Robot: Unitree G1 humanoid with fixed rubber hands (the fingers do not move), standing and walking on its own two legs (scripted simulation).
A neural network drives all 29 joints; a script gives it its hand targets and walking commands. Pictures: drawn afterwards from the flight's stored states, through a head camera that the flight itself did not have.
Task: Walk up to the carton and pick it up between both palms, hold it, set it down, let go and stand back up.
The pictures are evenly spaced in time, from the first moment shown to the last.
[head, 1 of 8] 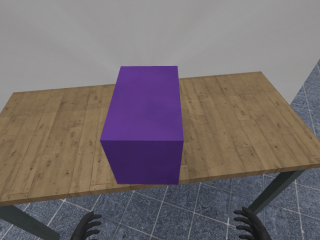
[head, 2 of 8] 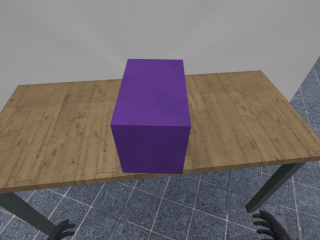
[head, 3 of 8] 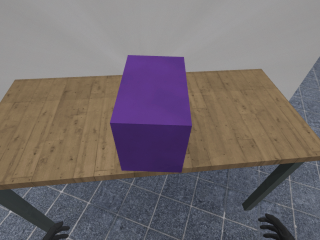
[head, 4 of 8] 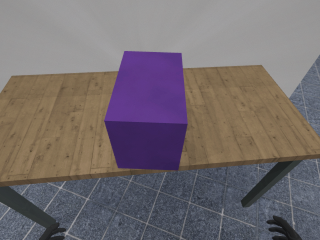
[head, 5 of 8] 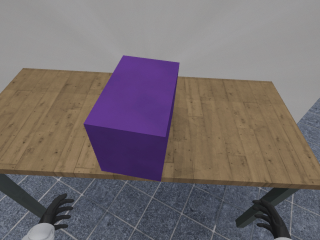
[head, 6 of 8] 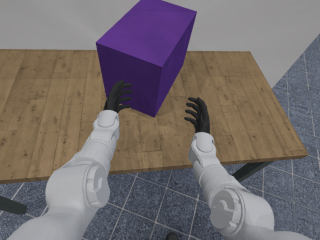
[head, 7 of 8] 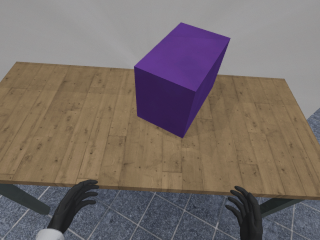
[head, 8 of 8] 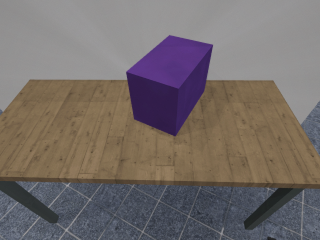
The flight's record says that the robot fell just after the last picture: no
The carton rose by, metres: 0.03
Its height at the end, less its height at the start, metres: +0.00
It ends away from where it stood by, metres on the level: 0.23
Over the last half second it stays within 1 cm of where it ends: yes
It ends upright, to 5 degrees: yes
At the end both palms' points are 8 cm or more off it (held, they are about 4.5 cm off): yes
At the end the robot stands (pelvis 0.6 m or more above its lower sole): yes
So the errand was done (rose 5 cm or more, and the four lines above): no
